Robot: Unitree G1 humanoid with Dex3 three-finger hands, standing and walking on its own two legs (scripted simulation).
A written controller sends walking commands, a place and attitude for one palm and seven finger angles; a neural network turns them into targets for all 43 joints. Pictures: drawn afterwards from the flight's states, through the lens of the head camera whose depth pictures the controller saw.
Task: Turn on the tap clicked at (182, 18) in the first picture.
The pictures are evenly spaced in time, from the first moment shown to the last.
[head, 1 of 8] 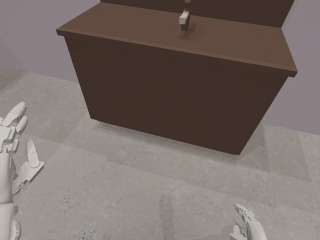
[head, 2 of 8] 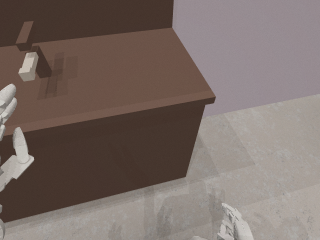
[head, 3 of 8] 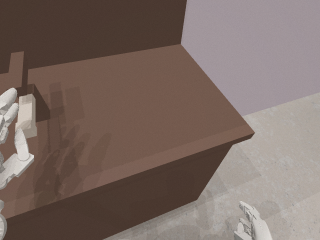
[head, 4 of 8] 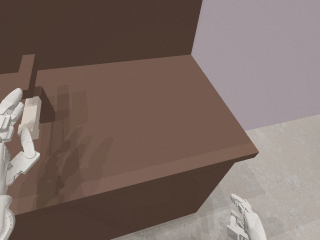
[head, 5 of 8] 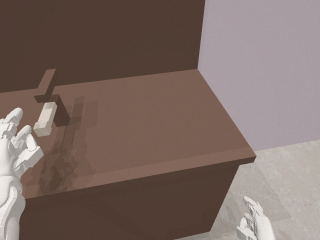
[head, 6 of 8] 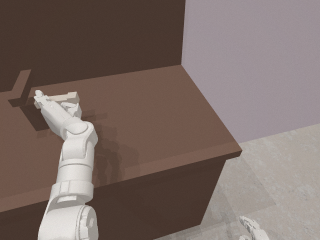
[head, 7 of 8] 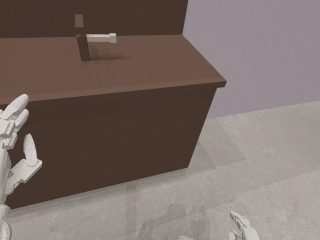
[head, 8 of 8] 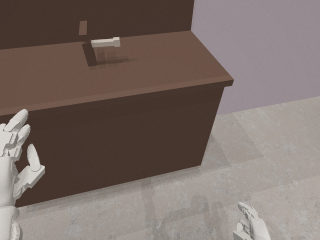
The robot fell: no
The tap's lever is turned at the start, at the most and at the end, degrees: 0 86 86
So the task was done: yes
